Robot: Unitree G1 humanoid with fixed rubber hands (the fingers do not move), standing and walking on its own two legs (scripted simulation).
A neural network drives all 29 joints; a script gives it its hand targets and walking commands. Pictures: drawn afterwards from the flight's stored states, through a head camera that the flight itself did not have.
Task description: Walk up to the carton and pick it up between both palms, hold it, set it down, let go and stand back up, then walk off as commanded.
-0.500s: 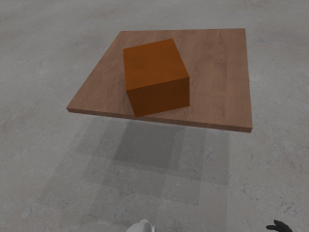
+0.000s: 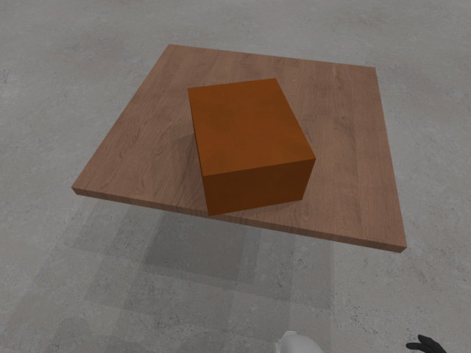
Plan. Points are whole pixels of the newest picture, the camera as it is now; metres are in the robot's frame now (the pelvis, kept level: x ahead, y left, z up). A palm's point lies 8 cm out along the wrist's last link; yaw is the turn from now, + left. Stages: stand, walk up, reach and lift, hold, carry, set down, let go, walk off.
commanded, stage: walk up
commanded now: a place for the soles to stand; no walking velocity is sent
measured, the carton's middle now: (244, 143) +0.60 +0.00 -0.05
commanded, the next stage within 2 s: none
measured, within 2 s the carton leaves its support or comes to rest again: neither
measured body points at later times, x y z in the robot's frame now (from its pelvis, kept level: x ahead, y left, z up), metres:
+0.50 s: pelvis +0.06 +0.07 -0.02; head +0.09 +0.02 +0.42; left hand +0.14 +0.41 -0.08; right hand +0.15 -0.24 -0.16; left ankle +0.11 +0.19 -0.73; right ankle +0.10 -0.10 -0.73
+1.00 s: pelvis +0.09 +0.08 -0.02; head +0.13 +0.06 +0.42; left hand +0.20 +0.40 -0.11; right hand +0.17 -0.25 -0.13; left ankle +0.12 +0.19 -0.71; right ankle +0.11 -0.04 -0.73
